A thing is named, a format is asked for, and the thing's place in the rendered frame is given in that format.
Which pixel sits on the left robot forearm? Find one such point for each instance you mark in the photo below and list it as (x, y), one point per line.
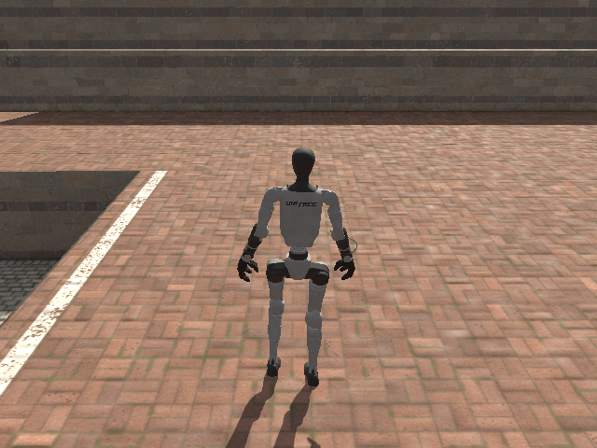
(251, 246)

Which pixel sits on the right robot forearm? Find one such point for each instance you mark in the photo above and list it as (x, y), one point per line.
(344, 248)

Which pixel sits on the left robot foot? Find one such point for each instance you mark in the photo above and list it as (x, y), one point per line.
(273, 368)

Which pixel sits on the robot left upper arm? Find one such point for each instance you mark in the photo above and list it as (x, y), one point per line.
(271, 196)

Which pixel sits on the humanoid robot torso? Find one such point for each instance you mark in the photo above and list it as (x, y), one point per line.
(300, 216)

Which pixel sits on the robot right upper arm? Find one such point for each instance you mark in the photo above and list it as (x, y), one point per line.
(330, 198)

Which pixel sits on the left robot hand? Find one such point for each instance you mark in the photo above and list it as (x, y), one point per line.
(242, 268)

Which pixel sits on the right robot hand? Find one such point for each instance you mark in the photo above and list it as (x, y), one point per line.
(345, 265)

